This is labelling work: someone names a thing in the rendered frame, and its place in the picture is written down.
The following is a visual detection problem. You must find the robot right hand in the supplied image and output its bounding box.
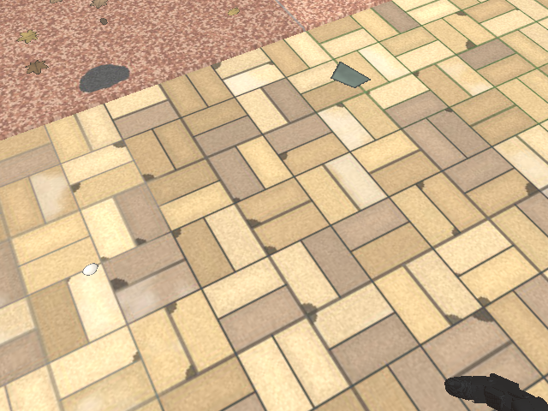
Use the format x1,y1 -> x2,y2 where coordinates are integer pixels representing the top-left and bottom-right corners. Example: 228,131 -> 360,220
444,373 -> 548,411

